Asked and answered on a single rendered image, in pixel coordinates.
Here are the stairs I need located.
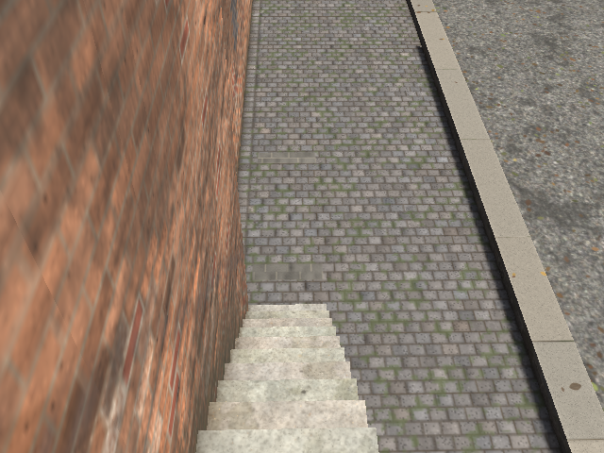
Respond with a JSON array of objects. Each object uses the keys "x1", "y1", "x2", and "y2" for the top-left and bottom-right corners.
[{"x1": 195, "y1": 304, "x2": 379, "y2": 453}]

